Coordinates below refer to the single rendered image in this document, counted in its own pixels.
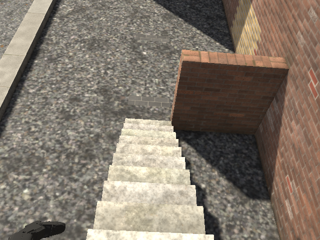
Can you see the robot left hand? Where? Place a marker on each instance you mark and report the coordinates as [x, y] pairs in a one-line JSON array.
[[38, 230]]

